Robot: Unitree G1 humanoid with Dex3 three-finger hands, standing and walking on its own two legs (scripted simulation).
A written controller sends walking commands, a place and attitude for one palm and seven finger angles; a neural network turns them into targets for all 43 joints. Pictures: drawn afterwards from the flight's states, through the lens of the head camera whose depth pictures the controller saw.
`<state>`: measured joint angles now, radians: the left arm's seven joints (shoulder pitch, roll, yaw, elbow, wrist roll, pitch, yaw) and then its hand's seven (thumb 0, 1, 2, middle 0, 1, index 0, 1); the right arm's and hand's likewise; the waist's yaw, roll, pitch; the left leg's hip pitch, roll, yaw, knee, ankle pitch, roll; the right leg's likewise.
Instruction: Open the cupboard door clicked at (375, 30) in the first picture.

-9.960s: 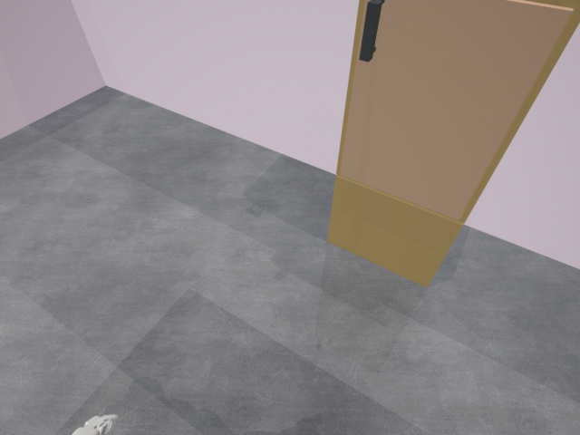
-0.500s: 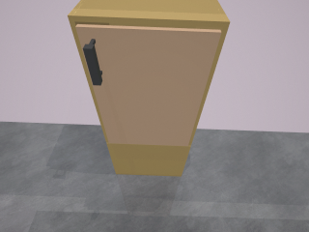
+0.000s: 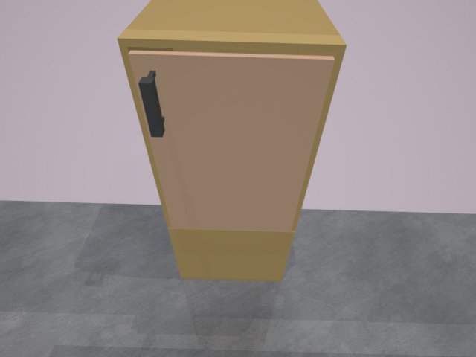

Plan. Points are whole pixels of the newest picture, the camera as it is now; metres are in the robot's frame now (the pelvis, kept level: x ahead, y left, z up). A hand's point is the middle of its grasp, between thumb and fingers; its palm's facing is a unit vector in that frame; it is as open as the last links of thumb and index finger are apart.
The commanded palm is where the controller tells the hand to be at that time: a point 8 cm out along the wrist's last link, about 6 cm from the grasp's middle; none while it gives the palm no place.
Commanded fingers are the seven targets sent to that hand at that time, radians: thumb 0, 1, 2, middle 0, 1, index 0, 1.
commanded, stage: look again from close up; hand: left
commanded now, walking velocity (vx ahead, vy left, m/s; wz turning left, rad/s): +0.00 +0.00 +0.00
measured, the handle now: (155, 103) +0.57 +0.21 +0.15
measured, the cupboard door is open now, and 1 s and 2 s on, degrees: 0 0 0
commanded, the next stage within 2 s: raise the hand with hooked fingers in 0.38 s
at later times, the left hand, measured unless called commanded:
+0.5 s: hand out of the picture +0.03 +0.24 -0.16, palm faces -0.02 -0.96 -0.29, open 7.4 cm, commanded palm +0.09 +0.28 -0.07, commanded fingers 0.00 0.85 0.88 -0.20 -0.33 -0.20 -0.33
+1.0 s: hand (82, 338) +0.15 +0.25 +0.00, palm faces +0.19 -0.98 -0.06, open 9.1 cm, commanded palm +0.14 +0.30 +0.01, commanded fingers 0.00 0.27 0.63 -0.25 -0.70 -0.25 -0.70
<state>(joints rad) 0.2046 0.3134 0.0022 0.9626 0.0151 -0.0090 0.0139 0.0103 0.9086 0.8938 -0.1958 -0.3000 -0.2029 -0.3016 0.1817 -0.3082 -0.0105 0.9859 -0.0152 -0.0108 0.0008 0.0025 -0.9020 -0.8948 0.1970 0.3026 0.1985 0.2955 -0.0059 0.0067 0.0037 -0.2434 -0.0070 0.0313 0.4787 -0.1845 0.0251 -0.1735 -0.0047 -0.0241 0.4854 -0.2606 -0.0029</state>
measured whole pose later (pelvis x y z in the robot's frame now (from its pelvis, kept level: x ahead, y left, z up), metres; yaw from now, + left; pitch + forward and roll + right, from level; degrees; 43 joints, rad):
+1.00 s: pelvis +0.01 -0.01 -0.06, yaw +3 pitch +8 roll -3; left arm 0.52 0.28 0.36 0.00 -0.38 -0.41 -0.40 0.02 0.49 0.72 -0.23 -0.56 -0.23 -0.56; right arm 0.22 -0.25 -0.01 0.57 0.03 -0.29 -0.07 0.01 -0.90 -0.89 0.20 0.30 0.20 0.30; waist 0.06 0.00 -0.10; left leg -0.74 0.01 -0.06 1.03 -0.43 0.00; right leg -0.61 0.03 -0.09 0.98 -0.51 -0.03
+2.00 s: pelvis +0.01 +0.00 -0.01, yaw +3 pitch -1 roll -2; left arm -0.08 0.46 0.44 0.12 -0.35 0.05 -0.42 -0.01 -0.49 0.30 -0.30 -1.19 -0.30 -1.20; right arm 0.24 -0.25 0.09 0.61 0.08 -0.25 -0.13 0.01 -0.90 -0.89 0.20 0.30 0.20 0.30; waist 0.04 0.04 -0.03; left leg -0.34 -0.01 -0.02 0.61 -0.26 0.02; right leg -0.22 0.01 -0.05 0.55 -0.32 -0.01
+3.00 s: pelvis +0.02 -0.02 -0.01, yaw +2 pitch +0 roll -1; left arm -0.38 0.52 0.42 0.46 -0.30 0.11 -0.43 -0.01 -0.50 0.29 -0.29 -1.20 -0.30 -1.20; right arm 0.23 -0.28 0.07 0.62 0.10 -0.16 -0.14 0.01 -0.90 -0.90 0.20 0.30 0.20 0.30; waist 0.01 0.04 -0.03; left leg -0.34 0.01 -0.03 0.57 -0.24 0.00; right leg -0.23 0.03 -0.06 0.53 -0.31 -0.03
